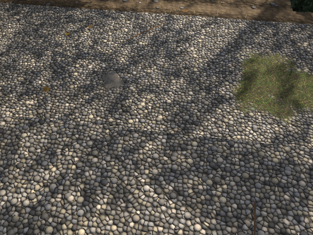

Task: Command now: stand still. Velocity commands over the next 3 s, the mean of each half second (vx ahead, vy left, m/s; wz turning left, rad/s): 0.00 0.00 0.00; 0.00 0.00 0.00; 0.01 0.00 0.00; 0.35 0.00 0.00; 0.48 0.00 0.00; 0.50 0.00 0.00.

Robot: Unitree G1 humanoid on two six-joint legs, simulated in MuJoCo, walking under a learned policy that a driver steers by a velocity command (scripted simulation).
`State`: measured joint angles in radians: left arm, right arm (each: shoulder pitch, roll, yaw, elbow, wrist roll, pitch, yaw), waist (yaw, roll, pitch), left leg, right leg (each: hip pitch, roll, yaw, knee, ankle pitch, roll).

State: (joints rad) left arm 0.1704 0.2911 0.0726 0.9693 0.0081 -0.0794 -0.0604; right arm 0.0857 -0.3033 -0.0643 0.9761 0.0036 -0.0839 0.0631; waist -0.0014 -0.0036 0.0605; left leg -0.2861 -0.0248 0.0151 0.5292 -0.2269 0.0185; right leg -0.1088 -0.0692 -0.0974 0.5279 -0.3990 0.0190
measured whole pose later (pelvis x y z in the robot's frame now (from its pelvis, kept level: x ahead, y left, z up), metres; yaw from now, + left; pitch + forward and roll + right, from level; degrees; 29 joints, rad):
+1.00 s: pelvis +0.00 +0.01 +0.00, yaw +0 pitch -2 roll +1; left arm 0.18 0.33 0.04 1.04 0.01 -0.07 -0.05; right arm 0.09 -0.34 -0.05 1.03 0.00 -0.09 0.07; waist 0.00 -0.01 0.07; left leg -0.26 -0.04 0.02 0.52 -0.22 0.03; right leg -0.08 -0.08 -0.09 0.52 -0.40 0.03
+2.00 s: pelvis +0.18 +0.03 +0.00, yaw -1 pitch -2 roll +2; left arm 0.07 0.22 0.00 0.90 0.10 -0.08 -0.05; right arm 0.54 -0.16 0.01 1.07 -0.11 -0.12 0.05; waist -0.07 -0.03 0.05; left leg 0.10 -0.08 0.04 0.31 -0.38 0.06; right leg -0.59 -0.08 0.02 0.85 -0.01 -0.04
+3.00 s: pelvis +0.81 -0.03 -0.13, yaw -1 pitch -1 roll +1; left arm 0.22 0.24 0.04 0.90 0.08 -0.09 -0.04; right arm 0.40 -0.21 -0.03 0.96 -0.06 -0.12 0.02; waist -0.06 -0.03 0.06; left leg -0.11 -0.05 0.07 0.25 -0.12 0.07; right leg -0.57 -0.10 0.03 0.93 -0.23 -0.06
